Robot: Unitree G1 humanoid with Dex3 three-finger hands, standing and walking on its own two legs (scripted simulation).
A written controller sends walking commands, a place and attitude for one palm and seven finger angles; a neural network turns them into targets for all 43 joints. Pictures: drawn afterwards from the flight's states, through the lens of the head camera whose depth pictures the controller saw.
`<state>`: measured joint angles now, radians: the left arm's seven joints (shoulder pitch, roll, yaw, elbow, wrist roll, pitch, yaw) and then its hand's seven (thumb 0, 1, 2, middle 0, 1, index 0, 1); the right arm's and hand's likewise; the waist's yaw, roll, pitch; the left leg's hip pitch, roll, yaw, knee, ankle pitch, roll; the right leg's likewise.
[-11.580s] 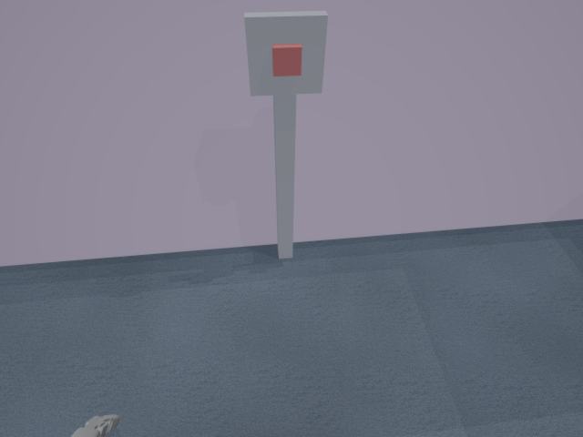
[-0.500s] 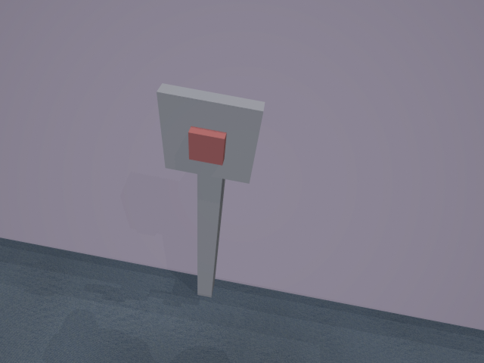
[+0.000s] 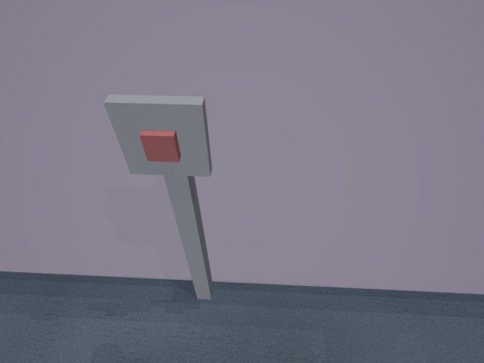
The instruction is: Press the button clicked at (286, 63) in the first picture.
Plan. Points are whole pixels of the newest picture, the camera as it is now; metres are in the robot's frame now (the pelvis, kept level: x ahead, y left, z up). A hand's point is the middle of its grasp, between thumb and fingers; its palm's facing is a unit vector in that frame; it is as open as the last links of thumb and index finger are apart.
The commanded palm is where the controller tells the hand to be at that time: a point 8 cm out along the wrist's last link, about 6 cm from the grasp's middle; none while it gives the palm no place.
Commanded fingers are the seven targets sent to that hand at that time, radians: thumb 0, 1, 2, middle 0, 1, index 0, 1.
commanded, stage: come to a stop and stand still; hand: left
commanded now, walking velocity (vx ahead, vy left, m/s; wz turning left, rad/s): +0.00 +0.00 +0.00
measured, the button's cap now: (161, 145) +0.51 +0.18 +0.10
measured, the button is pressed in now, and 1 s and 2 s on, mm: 0 0 0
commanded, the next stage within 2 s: look again from close up in 1.04 s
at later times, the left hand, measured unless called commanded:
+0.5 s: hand out of the picture -0.04 +0.10 -0.18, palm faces +0.07 -0.99 -0.11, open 7.4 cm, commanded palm none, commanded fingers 0.00 0.90 0.90 -0.20 -0.30 -0.20 -0.30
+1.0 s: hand out of the picture +0.02 +0.15 -0.17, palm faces +0.02 -0.98 -0.18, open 7.4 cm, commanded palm none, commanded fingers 0.00 0.90 0.90 -0.20 -0.30 -0.20 -0.30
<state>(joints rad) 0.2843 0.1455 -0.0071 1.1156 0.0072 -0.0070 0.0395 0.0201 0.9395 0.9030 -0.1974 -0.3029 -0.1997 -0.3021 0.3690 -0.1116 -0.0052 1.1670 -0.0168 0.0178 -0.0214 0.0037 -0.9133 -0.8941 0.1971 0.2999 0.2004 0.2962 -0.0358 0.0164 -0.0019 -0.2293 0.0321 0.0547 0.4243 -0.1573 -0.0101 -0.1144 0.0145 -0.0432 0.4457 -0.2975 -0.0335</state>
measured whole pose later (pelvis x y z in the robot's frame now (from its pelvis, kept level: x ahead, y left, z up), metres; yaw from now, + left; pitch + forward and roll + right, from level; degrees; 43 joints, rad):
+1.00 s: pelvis +0.03 -0.01 +0.00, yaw -1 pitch -1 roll +1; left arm 0.32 0.13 -0.01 1.12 0.01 -0.03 0.04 0.00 0.91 0.90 -0.20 -0.30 -0.20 -0.30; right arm 0.29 -0.12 0.00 1.16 -0.01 -0.01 -0.04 0.01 -0.92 -0.89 0.20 0.30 0.20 0.30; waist 0.00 -0.01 0.03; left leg -0.18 0.05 0.07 0.40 -0.19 -0.03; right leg -0.06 0.03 -0.03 0.39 -0.31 -0.05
